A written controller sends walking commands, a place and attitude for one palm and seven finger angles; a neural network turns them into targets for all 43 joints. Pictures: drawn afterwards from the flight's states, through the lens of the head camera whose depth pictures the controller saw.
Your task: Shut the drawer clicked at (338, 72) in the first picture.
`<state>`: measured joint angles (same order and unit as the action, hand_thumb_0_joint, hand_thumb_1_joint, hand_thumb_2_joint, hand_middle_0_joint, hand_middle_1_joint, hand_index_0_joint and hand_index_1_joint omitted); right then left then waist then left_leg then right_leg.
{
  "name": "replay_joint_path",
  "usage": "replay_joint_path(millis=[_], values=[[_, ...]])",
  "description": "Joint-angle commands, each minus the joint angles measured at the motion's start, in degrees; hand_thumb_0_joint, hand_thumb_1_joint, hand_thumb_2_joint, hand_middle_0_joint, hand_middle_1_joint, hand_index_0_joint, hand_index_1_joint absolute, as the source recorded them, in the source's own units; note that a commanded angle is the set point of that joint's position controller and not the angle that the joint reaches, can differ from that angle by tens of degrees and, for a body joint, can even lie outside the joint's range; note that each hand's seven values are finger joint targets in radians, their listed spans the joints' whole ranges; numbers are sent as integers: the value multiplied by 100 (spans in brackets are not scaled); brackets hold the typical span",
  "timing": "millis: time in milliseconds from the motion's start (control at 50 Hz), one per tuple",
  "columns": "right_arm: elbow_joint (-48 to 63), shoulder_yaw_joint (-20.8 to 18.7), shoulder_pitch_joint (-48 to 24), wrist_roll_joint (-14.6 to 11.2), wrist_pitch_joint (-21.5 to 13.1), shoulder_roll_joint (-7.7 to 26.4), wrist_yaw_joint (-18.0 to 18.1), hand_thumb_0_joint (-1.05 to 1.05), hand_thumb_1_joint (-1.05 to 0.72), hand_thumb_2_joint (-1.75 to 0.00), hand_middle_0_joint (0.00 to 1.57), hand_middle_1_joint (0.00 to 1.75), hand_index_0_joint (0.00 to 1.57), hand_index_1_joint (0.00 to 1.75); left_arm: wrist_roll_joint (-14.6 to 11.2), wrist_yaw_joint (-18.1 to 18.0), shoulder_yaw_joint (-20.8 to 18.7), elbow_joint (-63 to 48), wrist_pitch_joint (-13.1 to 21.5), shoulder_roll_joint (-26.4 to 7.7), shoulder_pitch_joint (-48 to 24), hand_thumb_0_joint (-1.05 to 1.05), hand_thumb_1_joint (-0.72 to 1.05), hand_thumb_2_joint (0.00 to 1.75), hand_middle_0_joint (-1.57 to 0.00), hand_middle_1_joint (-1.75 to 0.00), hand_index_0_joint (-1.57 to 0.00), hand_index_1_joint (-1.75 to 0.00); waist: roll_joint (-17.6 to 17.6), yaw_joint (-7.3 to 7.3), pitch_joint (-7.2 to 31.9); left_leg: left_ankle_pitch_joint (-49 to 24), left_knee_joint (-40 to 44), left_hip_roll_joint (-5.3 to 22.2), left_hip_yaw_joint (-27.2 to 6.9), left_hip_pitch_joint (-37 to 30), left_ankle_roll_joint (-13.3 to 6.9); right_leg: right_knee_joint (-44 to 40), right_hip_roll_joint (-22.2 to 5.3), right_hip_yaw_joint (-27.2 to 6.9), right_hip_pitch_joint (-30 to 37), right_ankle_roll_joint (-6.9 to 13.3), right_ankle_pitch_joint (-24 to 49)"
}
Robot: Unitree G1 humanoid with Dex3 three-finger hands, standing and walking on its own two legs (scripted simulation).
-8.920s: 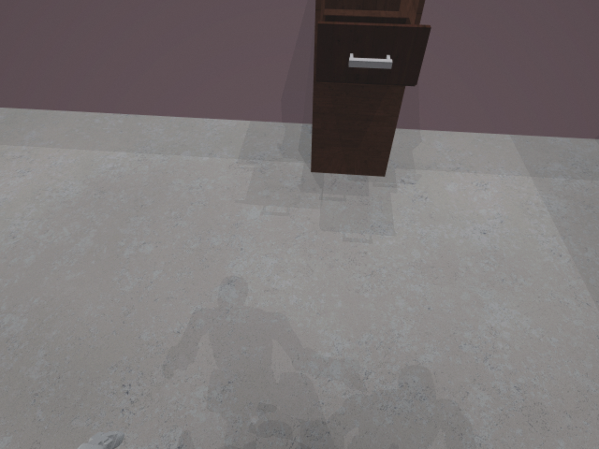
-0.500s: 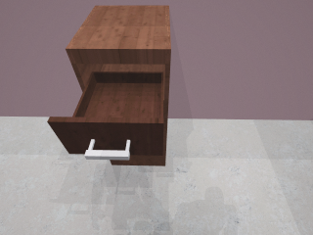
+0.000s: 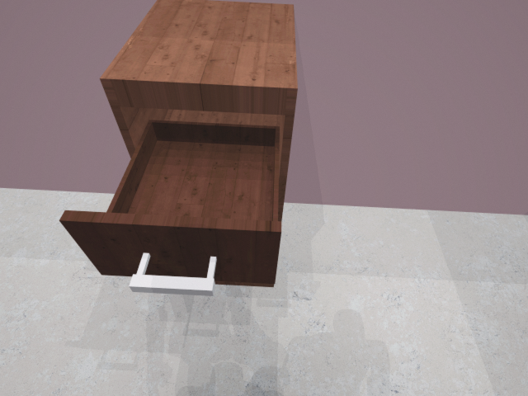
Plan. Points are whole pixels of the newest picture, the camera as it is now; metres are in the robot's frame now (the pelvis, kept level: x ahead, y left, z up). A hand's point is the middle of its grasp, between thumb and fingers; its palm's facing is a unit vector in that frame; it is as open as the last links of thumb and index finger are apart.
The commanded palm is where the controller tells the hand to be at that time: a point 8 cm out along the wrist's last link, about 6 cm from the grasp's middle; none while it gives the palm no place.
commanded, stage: come to a stop and stand still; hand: left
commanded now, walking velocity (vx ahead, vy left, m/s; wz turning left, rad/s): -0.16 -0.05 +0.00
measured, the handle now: (176, 273) +0.30 +0.17 -0.02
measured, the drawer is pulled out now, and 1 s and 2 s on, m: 0.29 0.29 0.29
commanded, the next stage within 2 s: look again from close up in 1.26 s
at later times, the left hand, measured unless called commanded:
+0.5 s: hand out of the picture +0.00 +0.16 -0.15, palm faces +0.06 -0.97 -0.24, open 7.3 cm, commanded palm none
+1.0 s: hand out of the picture -0.02 +0.21 -0.16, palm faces +0.02 -0.98 -0.21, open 7.3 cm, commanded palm none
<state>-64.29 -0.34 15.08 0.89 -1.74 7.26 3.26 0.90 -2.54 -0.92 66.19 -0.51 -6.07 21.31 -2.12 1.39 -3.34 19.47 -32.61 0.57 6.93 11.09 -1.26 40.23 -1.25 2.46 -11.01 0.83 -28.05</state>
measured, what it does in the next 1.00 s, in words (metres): stands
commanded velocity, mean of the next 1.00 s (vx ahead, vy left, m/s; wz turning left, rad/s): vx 0.00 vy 0.03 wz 0.00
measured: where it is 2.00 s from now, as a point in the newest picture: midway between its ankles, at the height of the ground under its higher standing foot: outside the picture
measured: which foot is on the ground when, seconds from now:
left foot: down 0.00-1.00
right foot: down 0.00-1.00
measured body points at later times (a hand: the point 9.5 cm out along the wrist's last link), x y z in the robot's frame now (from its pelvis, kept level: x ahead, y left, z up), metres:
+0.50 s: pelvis -0.02 -0.03 +0.01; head -0.02 -0.05 +0.46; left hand +0.00 +0.21 -0.13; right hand -0.02 -0.25 -0.16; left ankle -0.03 +0.11 -0.73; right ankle -0.03 -0.10 -0.73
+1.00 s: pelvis -0.02 +0.04 +0.01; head -0.01 +0.03 +0.46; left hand -0.02 +0.26 -0.15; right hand -0.03 -0.18 -0.16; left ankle -0.03 +0.11 -0.73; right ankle -0.03 -0.10 -0.73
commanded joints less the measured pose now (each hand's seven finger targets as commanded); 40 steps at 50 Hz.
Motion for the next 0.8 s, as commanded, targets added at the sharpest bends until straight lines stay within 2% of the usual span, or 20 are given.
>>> replay_joint_path(millis=[0, 40, 60, 100, 160, 260, 320, 400, 460, 520, 580, 600, 620, 640, 660, 680, 700, 740, 760, 780], values=[[78, -51, 396, -20, 21, 624, 32, 0, -90, -90, 20, 30, 20, 30, -28, -31, -65, -193, 55, -375, 341, 0, 90, 90, -20, -30, -20, -30, 956, -43, -136, -5542, 864, 1379, -1157, -649, -709, -767, -222, -84, -491, -40, 806], [223, -131, 289, -61, 40, 649, 38, 0, -90, -90, 20, 30, 20, 30, -13, -26, -92, -210, 92, -525, 415, 0, 90, 90, -20, -30, -20, -30, 474, -70, 232, -4489, 635, 967, -882, -695, -351, -1289, -356, -339, -145, 10, 2845], [270, -152, 279, -65, 34, 587, 25, 0, -90, -90, 20, 30, 20, 30, -14, -17, -94, -273, 111, -584, 284, 0, 90, 90, -20, -30, -20, -30, 414, -127, 218, -3887, 760, 852, -793, -579, -233, -1276, -477, -400, -82, 33, 3372], [310, -188, 243, -40, 111, 570, 7, 0, -90, -90, 20, 30, 20, 30, 14, -32, -126, -373, 143, -697, 238, 0, 90, 90, -20, -30, -20, -30, -50, -139, 269, -3170, 532, 689, -616, -533, -77, -1173, -654, -553, -82, 135, 4462], [364, -188, 248, -34, 166, 460, -41, 0, -90, -90, 20, 30, 20, 30, 24, -48, -136, -510, 157, -803, 130, 0, 90, 90, -20, -30, -20, -30, -252, -156, 431, -2182, 555, 538, -456, -296, 53, -1185, -837, -717, 124, 270, 4964], [387, -120, 198, -21, 210, 433, -122, 0, -90, -90, 20, 30, 20, 30, 14, -32, -114, -664, 141, -933, -243, 0, 90, 90, -20, -30, -20, -30, -93, -155, 322, -1166, 821, 441, -442, -242, 129, -1693, -874, -888, -60, 327, 3281], [336, -83, 209, 7, 240, 463, -165, 0, -90, -90, 20, 30, 20, 30, 10, -7, -98, -668, 148, -994, -367, 0, 90, 90, -20, -30, -20, -30, -235, -139, -25, -658, 886, 352, -439, -120, 156, -2140, -911, -1003, -310, 343, 2081], [222, -46, 380, 38, 242, 474, -212, 0, -90, -90, 20, 30, 20, 30, 6, 28, -115, -641, 149, -1032, -393, 0, 90, 90, -20, -30, -20, -30, -228, -111, -311, -453, 859, 294, -411, -44, 149, -2556, -900, -1065, -490, 402, 872], [134, -28, 563, 44, 229, 422, -218, 0, -90, -90, 20, 30, 20, 30, 3, 46, -133, -647, 141, -992, -383, 0, 90, 90, -20, -30, -20, -30, -117, -117, -453, -470, 921, 320, -427, -43, 128, -2627, -831, -971, -605, 437, 423], [65, 6, 701, 49, 184, 398, -208, 0, -90, -90, 20, 30, 20, 30, -18, 56, -109, -594, 151, -881, -323, 0, 90, 90, -20, -30, -20, -30, 122, -119, -467, -671, 1087, 371, -547, -53, 93, -2438, -680, -805, -626, 384, 568], [-3, 40, 796, 17, 89, 388, -171, 0, -90, -90, 20, 30, 20, 30, -28, 59, -66, -514, 193, -758, -204, 0, 90, 90, -20, -30, -20, -30, 231, -85, -239, -1197, 1273, 503, -663, -93, 49, -2143, -531, -542, -232, 270, 1484], [441, 3, -171, -38, -13, 663, -223, 0, -90, -90, 20, 30, 20, 30, 26, -172, -20, -225, 386, -881, 472, 0, 90, 90, -20, -30, -20, -30, -101, 255, -515, -774, -260, 474, -431, 697, 210, -2128, -997, -1136, -126, -87, 4735], [658, 5, 338, -36, 87, 338, -240, 0, -90, -90, 20, 30, 20, 30, 28, -139, -63, -549, 438, -1181, 189, 0, 90, 90, -20, -30, -20, -30, -314, -171, 119, 370, -608, 321, -623, 829, 109, -2163, -1485, -1486, 275, 214, 4469], [608, -6, 488, -45, 92, 356, -258, 0, -90, -90, 20, 30, 20, 30, 38, -104, -27, -652, 458, -1082, -50, 0, 90, 90, -20, -30, -20, -30, -99, -255, 458, 480, -754, 342, -630, 711, 114, -2094, -1417, -1265, 237, 579, 3954], [587, 12, 692, -42, 81, 267, -277, 0, -90, -90, 20, 30, 20, 30, 25, -90, -71, -797, 468, -1148, -234, 0, 90, 90, -20, -30, -20, -30, 227, -341, 835, 185, -393, 260, -486, 426, 145, -1882, -1312, -1143, 453, 761, 4093], [524, 34, 880, -42, 67, 243, -268, 0, -90, -90, 20, 30, 20, 30, 0, -81, -73, -827, 450, -1151, -322, 0, 90, 90, -20, -30, -20, -30, 58, -417, 872, -167, 55, 195, -450, 108, 149, -1745, -1148, -928, 311, 712, 3528], [466, 41, 942, -31, 38, 311, -250, 0, -90, -90, 20, 30, 20, 30, -26, -69, -45, -784, 407, -1015, -349, 0, 90, 90, -20, -30, -20, -30, 127, -412, 614, -462, 427, 234, -541, -97, 120, -1618, -920, -792, -4, 592, 2914], [447, 34, 947, -6, 2, 510, -207, 0, -90, -90, 20, 30, 20, 30, -48, -45, 5, -730, 318, -762, -209, 0, 90, 90, -20, -30, -20, -30, 413, -285, 135, -984, 672, 543, -816, 177, -18, -1553, -473, -608, -234, 343, 1885], [451, 42, 859, 4, -22, 520, -199, 0, -90, -90, 20, 30, 20, 30, -30, -40, 23, -695, 242, -732, -209, 0, 90, 90, -20, -30, -20, -30, 908, -216, -93, -1124, 893, 609, -1014, 441, -85, -1445, -358, -498, -203, 281, 1532], [476, 58, 791, -2, -24, 566, -186, 0, -90, -90, 20, 30, 20, 30, -19, -36, 36, -668, 201, -681, -113, 0, 90, 90, -20, -30, -20, -30, 877, -163, -232, -1115, 1025, 655, -1158, 618, -161, -1385, -251, -397, -117, 222, 1310]])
